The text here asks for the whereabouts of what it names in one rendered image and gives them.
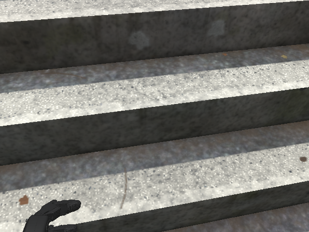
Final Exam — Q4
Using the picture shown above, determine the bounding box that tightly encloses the robot left hand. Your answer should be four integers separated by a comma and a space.
22, 199, 81, 232

